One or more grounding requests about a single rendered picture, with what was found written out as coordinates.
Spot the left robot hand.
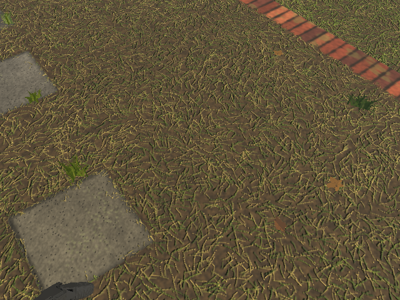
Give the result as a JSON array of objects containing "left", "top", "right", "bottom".
[{"left": 33, "top": 282, "right": 94, "bottom": 300}]

